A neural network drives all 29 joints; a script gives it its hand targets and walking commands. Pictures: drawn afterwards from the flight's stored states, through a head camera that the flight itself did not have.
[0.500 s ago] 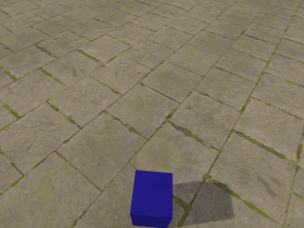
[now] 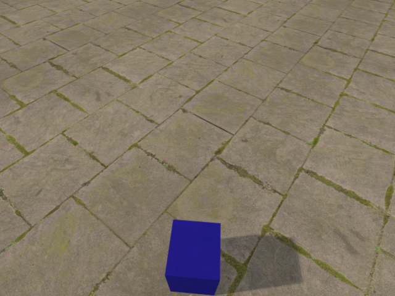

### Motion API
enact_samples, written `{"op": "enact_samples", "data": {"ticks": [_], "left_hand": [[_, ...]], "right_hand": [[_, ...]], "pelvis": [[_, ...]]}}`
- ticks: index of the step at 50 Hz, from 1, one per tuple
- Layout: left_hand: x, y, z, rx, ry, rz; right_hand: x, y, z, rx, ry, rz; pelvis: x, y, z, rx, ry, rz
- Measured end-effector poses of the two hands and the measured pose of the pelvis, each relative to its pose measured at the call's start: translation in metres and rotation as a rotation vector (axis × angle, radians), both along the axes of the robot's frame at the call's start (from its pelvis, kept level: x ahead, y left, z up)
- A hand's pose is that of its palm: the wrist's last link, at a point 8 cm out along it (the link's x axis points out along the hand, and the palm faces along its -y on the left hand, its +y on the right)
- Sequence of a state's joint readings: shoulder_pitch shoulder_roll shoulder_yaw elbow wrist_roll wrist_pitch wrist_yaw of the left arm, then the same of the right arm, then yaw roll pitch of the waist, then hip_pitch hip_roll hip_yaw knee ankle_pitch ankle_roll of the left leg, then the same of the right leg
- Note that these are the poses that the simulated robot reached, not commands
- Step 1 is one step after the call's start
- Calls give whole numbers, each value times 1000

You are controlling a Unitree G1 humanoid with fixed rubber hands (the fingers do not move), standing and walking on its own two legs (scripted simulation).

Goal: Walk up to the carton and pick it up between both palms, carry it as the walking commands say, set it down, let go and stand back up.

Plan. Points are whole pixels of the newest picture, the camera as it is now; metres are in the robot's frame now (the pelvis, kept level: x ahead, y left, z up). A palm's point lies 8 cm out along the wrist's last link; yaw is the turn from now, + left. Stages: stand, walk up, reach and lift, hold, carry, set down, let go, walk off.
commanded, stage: walk up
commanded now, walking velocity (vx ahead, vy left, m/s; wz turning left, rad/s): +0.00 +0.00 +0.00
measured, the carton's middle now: (194, 258) +0.37 +0.00 -0.63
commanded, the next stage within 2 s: none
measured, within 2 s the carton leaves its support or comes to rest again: neither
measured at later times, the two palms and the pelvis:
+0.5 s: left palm out of the picture -0.03 +0.20 -0.13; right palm out of the picture -0.03 -0.29 -0.16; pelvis -0.05 -0.04 -0.01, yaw -2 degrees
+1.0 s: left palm out of the picture -0.07 +0.19 -0.15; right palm out of the picture -0.09 -0.24 -0.14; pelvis -0.06 -0.03 +0.00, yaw -1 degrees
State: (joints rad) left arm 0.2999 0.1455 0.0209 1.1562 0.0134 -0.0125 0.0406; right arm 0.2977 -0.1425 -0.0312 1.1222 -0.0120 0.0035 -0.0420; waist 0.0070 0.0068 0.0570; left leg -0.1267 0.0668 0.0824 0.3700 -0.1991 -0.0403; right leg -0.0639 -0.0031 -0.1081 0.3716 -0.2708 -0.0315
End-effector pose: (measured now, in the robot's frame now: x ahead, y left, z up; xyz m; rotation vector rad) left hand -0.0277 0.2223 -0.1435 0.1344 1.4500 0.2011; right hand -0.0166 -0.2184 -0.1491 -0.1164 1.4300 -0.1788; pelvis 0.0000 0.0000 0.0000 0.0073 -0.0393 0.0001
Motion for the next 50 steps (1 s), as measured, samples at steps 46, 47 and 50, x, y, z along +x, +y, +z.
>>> {"op": "enact_samples", "data": {"ticks": [46,47,50], "left_hand": [[-38,-35,-3,-25,-68,-9],[-41,-34,-3,-25,-61,-8],[-46,-33,-3,-23,-44,-7]], "right_hand": [[-63,-31,5,-4,-25,3],[-65,-29,5,-3,-21,0],[-71,-26,5,0,-10,-5]], "pelvis": [[-62,-32,1,-11,9,-19],[-63,-31,1,-11,9,-19],[-64,-30,1,-12,11,-20]]}}
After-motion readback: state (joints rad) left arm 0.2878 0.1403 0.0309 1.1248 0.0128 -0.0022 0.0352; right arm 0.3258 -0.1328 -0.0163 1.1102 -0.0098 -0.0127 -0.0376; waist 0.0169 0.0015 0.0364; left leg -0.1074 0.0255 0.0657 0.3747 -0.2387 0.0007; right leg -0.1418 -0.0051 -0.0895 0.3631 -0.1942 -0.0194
